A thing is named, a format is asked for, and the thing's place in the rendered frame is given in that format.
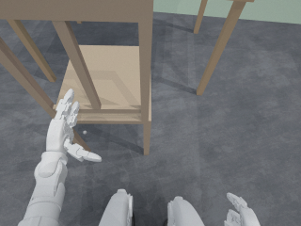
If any left robot forearm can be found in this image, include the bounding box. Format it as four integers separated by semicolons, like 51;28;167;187
18;151;68;226

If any robot right hand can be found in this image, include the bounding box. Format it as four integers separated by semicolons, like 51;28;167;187
224;192;261;226

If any left robot thigh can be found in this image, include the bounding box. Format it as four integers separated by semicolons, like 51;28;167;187
99;192;134;226

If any robot thigh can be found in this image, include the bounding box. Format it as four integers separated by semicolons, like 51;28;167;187
167;200;205;226
99;192;134;226

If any right robot thigh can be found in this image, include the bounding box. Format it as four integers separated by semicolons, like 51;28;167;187
167;200;205;226

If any chair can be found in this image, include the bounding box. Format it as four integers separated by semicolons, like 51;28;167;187
0;0;154;155

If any robot left hand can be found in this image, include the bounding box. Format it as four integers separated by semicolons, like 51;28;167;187
46;89;102;162

